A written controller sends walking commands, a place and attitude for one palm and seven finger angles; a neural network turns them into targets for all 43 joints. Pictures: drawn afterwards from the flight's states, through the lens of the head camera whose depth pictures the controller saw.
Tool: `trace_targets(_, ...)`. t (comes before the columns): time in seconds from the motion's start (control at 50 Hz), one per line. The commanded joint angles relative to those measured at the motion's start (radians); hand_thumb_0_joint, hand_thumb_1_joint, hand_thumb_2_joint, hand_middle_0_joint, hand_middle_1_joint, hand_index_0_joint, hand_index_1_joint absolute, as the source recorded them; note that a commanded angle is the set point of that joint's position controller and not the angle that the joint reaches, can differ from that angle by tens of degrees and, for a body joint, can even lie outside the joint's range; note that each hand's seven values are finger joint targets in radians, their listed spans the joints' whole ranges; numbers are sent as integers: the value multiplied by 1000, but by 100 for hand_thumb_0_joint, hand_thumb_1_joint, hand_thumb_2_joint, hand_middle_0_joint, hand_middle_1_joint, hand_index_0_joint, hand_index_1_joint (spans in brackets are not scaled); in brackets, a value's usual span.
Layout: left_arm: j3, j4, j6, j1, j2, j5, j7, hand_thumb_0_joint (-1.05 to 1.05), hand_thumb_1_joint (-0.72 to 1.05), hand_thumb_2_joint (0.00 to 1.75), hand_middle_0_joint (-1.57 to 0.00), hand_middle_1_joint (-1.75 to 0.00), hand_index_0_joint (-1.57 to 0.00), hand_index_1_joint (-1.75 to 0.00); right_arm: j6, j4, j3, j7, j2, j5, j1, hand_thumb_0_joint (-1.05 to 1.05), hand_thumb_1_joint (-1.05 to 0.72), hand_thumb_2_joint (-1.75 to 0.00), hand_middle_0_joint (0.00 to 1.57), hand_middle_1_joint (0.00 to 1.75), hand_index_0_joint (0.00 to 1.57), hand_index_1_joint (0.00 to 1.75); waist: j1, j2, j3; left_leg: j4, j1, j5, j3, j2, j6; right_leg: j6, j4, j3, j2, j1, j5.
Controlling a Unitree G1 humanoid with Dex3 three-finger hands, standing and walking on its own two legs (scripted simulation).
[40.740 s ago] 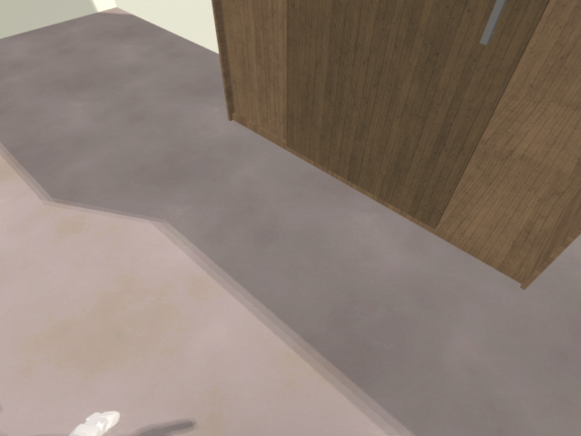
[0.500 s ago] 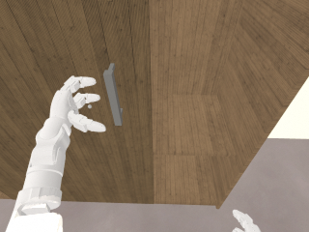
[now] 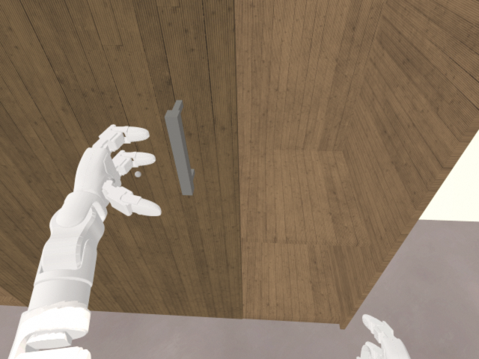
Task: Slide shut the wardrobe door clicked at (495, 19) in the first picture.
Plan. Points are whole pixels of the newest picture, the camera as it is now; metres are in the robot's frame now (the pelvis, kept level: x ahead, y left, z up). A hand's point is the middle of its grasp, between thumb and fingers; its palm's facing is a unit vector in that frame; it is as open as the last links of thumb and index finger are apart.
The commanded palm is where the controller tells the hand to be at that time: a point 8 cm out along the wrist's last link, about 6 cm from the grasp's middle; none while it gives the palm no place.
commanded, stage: move the hooked fingers beside the handle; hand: left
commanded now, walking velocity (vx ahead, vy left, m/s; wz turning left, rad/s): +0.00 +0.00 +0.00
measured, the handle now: (183, 150) +0.43 +0.12 +0.15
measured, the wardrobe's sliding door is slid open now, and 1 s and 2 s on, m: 0.39 0.39 0.39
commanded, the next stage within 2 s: none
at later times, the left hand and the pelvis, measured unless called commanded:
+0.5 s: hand (143, 166) +0.37 +0.17 +0.17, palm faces +0.00 -1.00 -0.04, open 14.0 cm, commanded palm +0.34 +0.23 +0.16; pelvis +0.00 -0.01 +0.00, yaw +0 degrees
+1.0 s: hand (142, 178) +0.36 +0.18 +0.15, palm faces +0.00 -1.00 -0.03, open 14.0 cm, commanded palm +0.34 +0.23 +0.16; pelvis -0.01 +0.00 +0.00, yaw +0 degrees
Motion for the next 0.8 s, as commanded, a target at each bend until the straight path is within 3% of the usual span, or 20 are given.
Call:
trace_targets(0.0,56,-287,-82,-364,181,-20,5,0,-50,30,-30,-120,-30,-120,-63,-157,-48,-9,-119,-1,-120,0,-90,-90,20,30,20,30,2,-9,-229,-23,204,335,-27,-7,28,-13,-44,-15,9,-33,367)
trace_targets(0.08,40,-219,-56,-402,169,-19,14,0,-50,30,-30,-120,-30,-120,-54,-139,-43,-18,-122,3,-127,0,-90,-90,20,30,20,30,-12,-36,-150,-37,159,237,-28,-7,29,-10,-63,-11,9,-70,281)
trace_targets(0.14,66,-159,-44,-453,212,-13,24,0,-50,30,-30,-120,-30,-120,-44,-120,-40,-27,-128,3,-122,0,-90,-90,20,30,20,30,-15,-49,-125,-41,128,175,-25,-8,30,-11,-75,-6,6,-79,219)
trace_targets(0.16,38,-155,-47,-491,186,-10,23,0,-50,30,-30,-120,-30,-120,-43,-124,-36,-29,-126,3,-124,0,-90,-90,20,30,20,30,-24,-50,-124,-45,130,161,-27,-10,31,-9,-76,-5,5,-89,203)
trace_targets(0.22,50,-142,-69,-566,214,-2,25,0,-50,30,-30,-120,-30,-120,-46,-117,-39,-33,-128,-1,-115,0,-90,-90,20,30,20,30,-28,-34,-173,-33,153,178,-28,-12,33,-10,-69,3,4,-84,219)
trace_targets(0.3,72,-153,-109,-539,233,-3,15,0,-50,30,-30,-120,-30,-120,-56,-124,-42,-26,-120,-5,-100,0,-90,-90,20,30,20,30,-11,-6,-264,-20,182,246,-23,-19,34,-11,-52,7,2,-22,309)
trace_targets(0.34,102,-103,-112,-481,259,-10,8,0,-50,30,-30,-120,-30,-120,-53,-117,-44,-25,-124,-4,-90,0,-90,-90,20,30,20,30,-3,-33,-254,-18,159,255,-17,-17,34,-9,-48,4,2,-3,335)
trace_targets(0.38,92,-107,-108,-440,232,-16,-5,0,-50,30,-30,-120,-30,-120,-56,-132,-46,-19,-123,0,-93,0,-90,-90,20,30,20,30,3,-29,-249,-22,150,261,-12,-19,35,-8,-45,2,2,4,360)
trace_targets(0.42,117,-93,-88,-366,247,-20,-15,0,-50,30,-30,-120,-30,-120,-54,-141,-50,-17,-129,2,-92,0,-90,-90,20,30,20,30,14,-49,-244,-21,132,278,-1,-19,37,-4,-42,2,1,19,401)
trace_targets(0.44,130,-63,-80,-324,260,-23,-17,0,-50,30,-30,-120,-30,-120,-49,-136,-50,-15,-130,3,-86,0,-90,-90,20,30,20,30,20,-61,-213,-20,107,272,-2,-18,35,-6,-41,-3,0,23,398)
trace_targets(0.46,107,-66,-71,-318,227,-28,-23,0,-50,30,-30,-120,-30,-120,-47,-146,-49,-14,-129,8,-90,0,-90,-90,20,30,20,30,12,-82,-183,-26,95,256,2,-17,37,-2,-44,-4,0,6,394)
trace_targets(0.54,112,-161,-80,-393,260,-26,-29,0,-50,30,-30,-120,-30,-120,-53,-154,-52,-17,-132,9,-99,0,-90,-90,20,30,20,30,-2,-49,-176,-18,106,244,5,-17,40,-1,-48,3,-1,-15,370)
trace_targets(0.58,129,-242,-104,-415,282,-25,-25,0,-50,30,-30,-120,-30,-120,-65,-161,-54,-19,-130,7,-100,0,-90,-90,20,30,20,30,-3,-13,-218,-15,151,278,-4,-15,42,-4,-44,4,3,-19,371)
trace_targets(0.62,105,-324,-133,-462,262,-24,-25,0,-50,30,-30,-120,-30,-120,-83,-156,-56,-20,-125,2,-101,0,-90,-90,20,30,20,30,-13,13,-269,-7,209,333,-11,-15,43,-3,-39,4,4,-19,408)
trace_targets(0.66,105,-318,-144,-449,263,-31,-25,0,-50,30,-30,-120,-30,-120,-93,-137,-53,-22,-125,2,-101,0,-90,-90,20,30,20,30,-17,11,-260,-8,214,329,-12,-13,41,-3,-41,3,5,-17,404)
trace_targets(0.7,77,-275,-129,-442,226,-34,-29,0,-50,30,-30,-120,-30,-120,-98,-126,-51,-24,-126,4,-105,0,-90,-90,20,30,20,30,-20,9,-231,-13,211,304,-18,-13,37,-4,-46,-4,7,-41,368)
trace_targets(0.74,47,-175,-88,-392,186,-36,-34,0,-50,30,-30,-120,-30,-120,-93,-111,-49,-24,-126,8,-107,0,-90,-90,20,30,20,30,-18,0,-159,-18,172,250,-15,-14,34,-6,-60,-8,7,-67,318)
trace_targets(0.78,38,-79,-40,-385,170,-38,-33,0,-50,30,-30,-120,-30,-120,-79,-107,-45,-28,-133,12,-108,0,-90,-90,20,30,20,30,-21,-49,-103,-28,123,180,-17,-14,34,-2,-70,-10,6,-98,255)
